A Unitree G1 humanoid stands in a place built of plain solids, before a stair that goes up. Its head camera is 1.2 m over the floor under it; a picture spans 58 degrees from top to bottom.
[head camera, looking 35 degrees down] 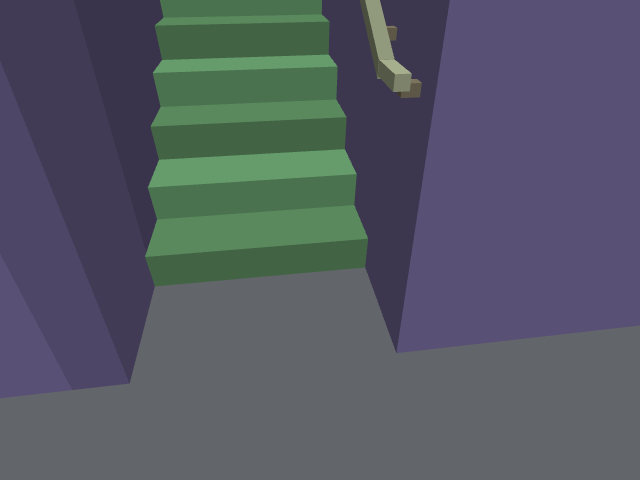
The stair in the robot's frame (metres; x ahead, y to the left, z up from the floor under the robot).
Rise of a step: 0.17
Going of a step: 0.27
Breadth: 0.90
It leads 8 degrees to the left of straight ahead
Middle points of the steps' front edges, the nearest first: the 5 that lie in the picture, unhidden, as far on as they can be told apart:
1.42 0.24 0.17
1.69 0.28 0.33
1.96 0.32 0.50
2.22 0.36 0.67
2.49 0.39 0.83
